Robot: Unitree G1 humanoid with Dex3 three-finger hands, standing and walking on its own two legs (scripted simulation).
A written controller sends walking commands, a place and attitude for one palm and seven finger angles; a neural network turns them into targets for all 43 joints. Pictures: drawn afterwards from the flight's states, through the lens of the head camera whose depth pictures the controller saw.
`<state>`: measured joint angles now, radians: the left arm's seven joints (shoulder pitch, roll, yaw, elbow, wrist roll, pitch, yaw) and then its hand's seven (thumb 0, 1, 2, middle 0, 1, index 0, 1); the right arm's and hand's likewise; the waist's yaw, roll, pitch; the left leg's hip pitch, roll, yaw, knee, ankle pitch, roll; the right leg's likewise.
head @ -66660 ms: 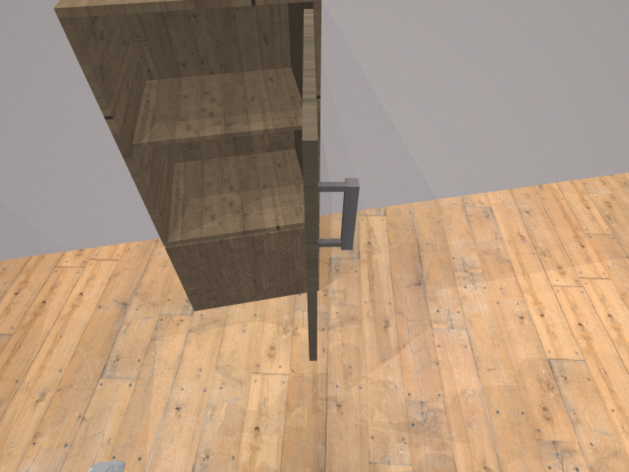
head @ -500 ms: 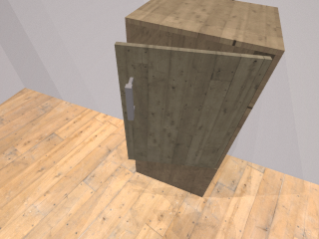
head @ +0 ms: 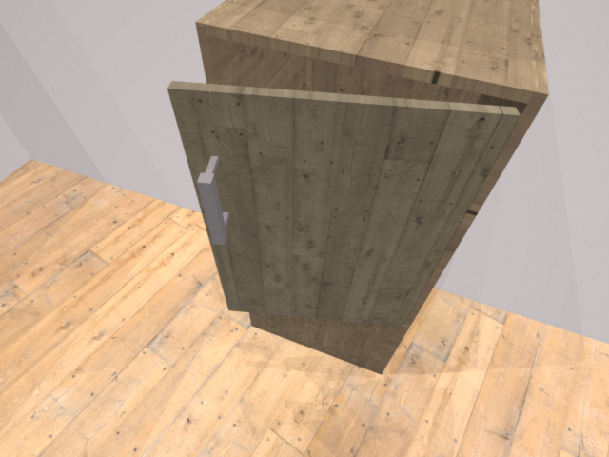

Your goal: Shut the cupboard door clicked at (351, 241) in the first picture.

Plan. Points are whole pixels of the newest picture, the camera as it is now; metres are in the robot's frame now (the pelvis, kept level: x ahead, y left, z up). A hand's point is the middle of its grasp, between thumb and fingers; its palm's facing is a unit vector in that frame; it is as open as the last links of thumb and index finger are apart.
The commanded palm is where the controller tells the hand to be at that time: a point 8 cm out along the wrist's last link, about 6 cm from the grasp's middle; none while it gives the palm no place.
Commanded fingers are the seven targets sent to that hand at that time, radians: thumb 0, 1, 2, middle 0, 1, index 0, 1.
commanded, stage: come to a stop and stand still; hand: left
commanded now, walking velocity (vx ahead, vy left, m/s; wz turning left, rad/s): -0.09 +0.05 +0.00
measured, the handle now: (216, 202) +0.45 +0.17 +0.06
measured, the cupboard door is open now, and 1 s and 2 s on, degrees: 16 16 16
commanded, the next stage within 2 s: look again from close up in 0.62 s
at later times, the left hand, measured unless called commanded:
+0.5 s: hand out of the picture +0.01 +0.22 -0.16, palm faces +0.01 -0.97 -0.25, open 7.3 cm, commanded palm none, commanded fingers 0.00 0.90 0.90 -0.20 -0.30 -0.20 -0.30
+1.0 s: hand out of the picture +0.00 +0.20 -0.17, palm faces +0.00 -0.98 -0.19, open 7.4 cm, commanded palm none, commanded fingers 0.00 0.90 0.90 -0.20 -0.30 -0.20 -0.30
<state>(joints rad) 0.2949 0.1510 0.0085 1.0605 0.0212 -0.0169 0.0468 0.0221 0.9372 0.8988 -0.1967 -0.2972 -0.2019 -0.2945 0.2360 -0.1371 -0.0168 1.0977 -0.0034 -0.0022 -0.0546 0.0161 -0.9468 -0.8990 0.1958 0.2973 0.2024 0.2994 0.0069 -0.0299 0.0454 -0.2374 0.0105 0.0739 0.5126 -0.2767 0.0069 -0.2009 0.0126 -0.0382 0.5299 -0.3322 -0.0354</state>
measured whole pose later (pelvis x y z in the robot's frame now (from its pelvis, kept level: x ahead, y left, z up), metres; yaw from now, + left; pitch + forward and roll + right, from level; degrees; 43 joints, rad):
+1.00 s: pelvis -0.01 +0.02 +0.00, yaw +0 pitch -1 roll +0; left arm 0.26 0.16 -0.02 1.11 0.02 -0.01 0.03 0.00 0.91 0.90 -0.20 -0.30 -0.20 -0.29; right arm 0.23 -0.17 0.02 1.11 -0.01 -0.03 -0.03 0.01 -0.92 -0.90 0.20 0.30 0.20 0.30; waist 0.01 -0.01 0.04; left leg -0.20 -0.03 0.08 0.45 -0.23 0.05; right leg -0.17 -0.02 -0.03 0.47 -0.29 0.00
